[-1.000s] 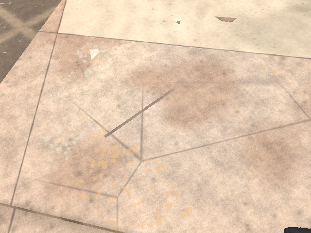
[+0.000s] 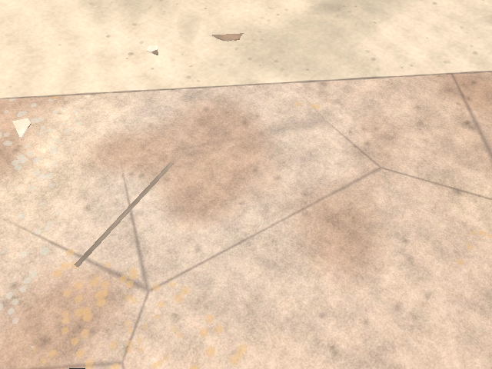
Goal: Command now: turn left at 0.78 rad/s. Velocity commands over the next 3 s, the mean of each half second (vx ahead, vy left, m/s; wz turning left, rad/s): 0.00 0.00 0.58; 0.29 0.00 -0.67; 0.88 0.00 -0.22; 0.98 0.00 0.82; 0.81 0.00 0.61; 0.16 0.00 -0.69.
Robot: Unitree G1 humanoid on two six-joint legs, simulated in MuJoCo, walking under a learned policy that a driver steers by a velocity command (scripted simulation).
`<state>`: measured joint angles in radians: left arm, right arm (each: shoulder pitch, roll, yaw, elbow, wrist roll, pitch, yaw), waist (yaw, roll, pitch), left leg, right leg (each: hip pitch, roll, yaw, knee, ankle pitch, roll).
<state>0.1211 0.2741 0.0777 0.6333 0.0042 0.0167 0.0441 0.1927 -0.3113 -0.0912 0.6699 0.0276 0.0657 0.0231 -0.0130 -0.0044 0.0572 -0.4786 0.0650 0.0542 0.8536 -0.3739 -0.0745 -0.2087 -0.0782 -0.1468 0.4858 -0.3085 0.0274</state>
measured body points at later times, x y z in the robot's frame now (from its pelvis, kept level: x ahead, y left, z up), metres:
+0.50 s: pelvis +0.03 +0.03 +0.00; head +0.04 +0.05 +0.45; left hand +0.07 +0.33 -0.11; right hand +0.31 -0.14 -0.07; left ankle +0.01 +0.12 -0.74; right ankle +0.09 -0.10 -0.72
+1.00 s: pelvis +0.10 +0.06 +0.01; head +0.10 +0.09 +0.45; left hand +0.31 +0.31 -0.09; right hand +0.09 -0.24 -0.09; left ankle +0.01 +0.15 -0.74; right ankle +0.12 -0.11 -0.60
